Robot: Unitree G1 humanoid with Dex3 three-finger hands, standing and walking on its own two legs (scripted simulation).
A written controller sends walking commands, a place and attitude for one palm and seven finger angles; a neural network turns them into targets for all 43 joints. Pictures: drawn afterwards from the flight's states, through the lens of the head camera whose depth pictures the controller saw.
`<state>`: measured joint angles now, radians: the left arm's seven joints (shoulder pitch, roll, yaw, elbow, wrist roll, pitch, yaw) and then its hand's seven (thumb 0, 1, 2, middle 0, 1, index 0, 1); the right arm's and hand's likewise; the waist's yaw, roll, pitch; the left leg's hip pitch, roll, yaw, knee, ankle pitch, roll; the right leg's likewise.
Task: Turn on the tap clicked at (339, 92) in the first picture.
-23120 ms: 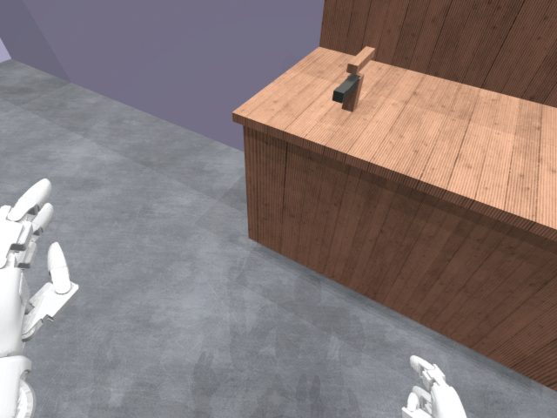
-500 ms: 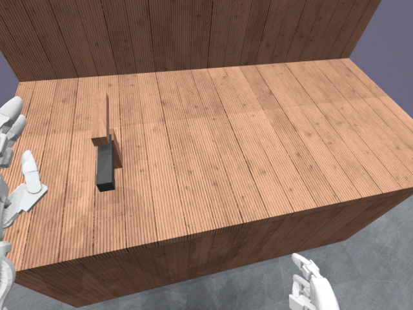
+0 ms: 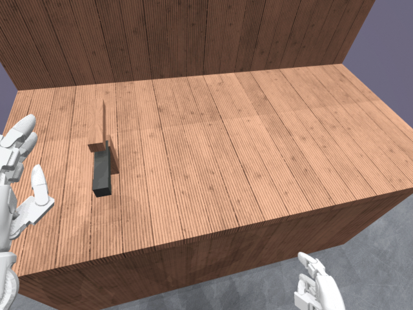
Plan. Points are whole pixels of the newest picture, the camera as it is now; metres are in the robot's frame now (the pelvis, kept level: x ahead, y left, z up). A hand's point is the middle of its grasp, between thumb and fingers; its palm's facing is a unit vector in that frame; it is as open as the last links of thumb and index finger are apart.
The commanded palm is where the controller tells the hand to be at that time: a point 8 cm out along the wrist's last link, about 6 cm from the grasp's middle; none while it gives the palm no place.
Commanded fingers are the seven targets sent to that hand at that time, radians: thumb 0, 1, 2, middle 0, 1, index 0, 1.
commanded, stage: look again from close up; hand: left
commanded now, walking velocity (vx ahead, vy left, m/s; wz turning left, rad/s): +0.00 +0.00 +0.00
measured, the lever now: (102, 187) +0.31 +0.24 +0.04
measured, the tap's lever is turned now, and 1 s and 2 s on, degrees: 0 0 0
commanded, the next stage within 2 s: shuffle to correct the standing spot in 0.08 s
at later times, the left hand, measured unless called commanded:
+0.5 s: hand (69, 212) +0.20 +0.21 +0.17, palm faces +0.32 -0.86 -0.40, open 7.4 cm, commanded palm +0.14 +0.24 +0.17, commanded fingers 0.00 0.90 0.90 -0.20 -0.30 -0.20 -0.30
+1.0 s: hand (50, 174) +0.24 +0.24 +0.19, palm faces +0.39 -0.82 -0.41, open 7.4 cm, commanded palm +0.16 +0.26 +0.17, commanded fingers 0.00 0.90 0.90 -0.20 -0.30 -0.20 -0.30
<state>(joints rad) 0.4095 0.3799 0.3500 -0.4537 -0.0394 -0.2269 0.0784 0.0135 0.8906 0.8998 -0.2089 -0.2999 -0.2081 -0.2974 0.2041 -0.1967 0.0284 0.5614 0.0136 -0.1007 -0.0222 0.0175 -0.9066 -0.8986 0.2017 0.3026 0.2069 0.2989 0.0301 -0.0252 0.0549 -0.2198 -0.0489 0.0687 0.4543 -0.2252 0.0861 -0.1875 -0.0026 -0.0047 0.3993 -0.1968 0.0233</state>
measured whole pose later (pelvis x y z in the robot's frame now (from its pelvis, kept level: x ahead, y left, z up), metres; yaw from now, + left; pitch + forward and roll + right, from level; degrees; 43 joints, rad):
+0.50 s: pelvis -0.02 -0.03 +0.00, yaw -2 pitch +0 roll -1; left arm 0.42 0.40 0.38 -0.48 -0.06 -0.25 0.06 0.01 0.89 0.90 -0.21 -0.30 -0.21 -0.30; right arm 0.21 -0.17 0.03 0.53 0.01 -0.13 -0.03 0.02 -0.91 -0.90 0.20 0.30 0.21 0.30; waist 0.04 -0.03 0.07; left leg -0.27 0.00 0.08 0.47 -0.20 0.05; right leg -0.25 0.04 0.00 0.42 -0.16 -0.02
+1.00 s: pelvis +0.00 -0.02 +0.00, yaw -1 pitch +2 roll -2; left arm 0.34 0.51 0.47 -0.42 -0.11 -0.31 0.10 0.01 0.90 0.90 -0.20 -0.30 -0.20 -0.30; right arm 0.26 -0.24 0.03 0.55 0.01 -0.16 0.03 0.02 -0.91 -0.90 0.20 0.30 0.21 0.30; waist 0.00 -0.02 0.03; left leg -0.33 -0.03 0.04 0.53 -0.25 0.06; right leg -0.30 0.03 -0.01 0.47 -0.21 -0.01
